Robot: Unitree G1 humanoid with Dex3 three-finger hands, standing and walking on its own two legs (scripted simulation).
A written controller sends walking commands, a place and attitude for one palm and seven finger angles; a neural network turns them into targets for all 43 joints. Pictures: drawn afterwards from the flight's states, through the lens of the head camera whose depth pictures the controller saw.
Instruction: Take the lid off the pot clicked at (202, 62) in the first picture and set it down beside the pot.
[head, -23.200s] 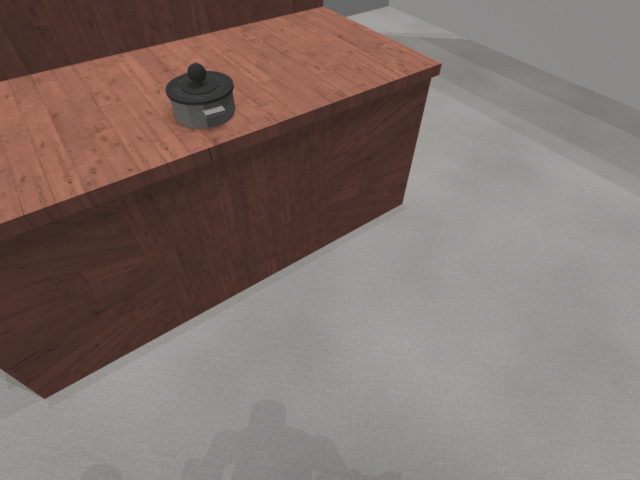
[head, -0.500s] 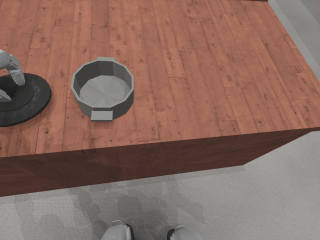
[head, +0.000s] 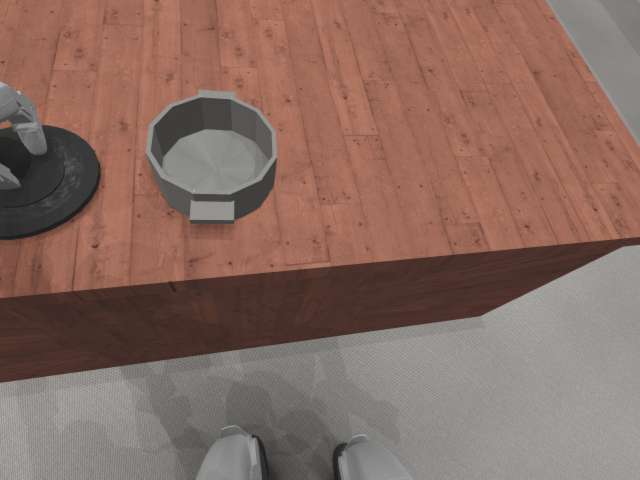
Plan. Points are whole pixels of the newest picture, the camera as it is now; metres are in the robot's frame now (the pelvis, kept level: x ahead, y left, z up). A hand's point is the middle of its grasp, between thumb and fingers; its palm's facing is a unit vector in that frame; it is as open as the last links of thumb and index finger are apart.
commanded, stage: open the fingers wide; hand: left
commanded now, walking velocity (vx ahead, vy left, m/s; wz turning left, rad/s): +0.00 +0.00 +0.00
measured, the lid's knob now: (6, 157) +0.51 +0.33 +0.01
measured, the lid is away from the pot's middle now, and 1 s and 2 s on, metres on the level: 0.24 0.25 0.25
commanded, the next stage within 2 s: raise the empty hand in 1.10 s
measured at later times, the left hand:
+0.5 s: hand out of the picture +0.45 +0.34 +0.03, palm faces -0.44 -0.13 -0.89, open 7.6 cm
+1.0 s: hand out of the picture +0.46 +0.34 +0.04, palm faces -0.44 -0.14 -0.89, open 10.7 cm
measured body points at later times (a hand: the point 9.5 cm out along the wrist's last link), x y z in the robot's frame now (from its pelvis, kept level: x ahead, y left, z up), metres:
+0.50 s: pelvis -0.02 +0.01 +0.00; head +0.09 +0.07 +0.43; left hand +0.47 +0.34 +0.08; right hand -0.02 -0.27 -0.09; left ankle +0.04 +0.04 -0.69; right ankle -0.01 -0.20 -0.68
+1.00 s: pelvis -0.03 +0.01 -0.01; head +0.09 +0.07 +0.42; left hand +0.48 +0.34 +0.09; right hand -0.04 -0.27 -0.10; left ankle +0.04 +0.04 -0.69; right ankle -0.01 -0.20 -0.68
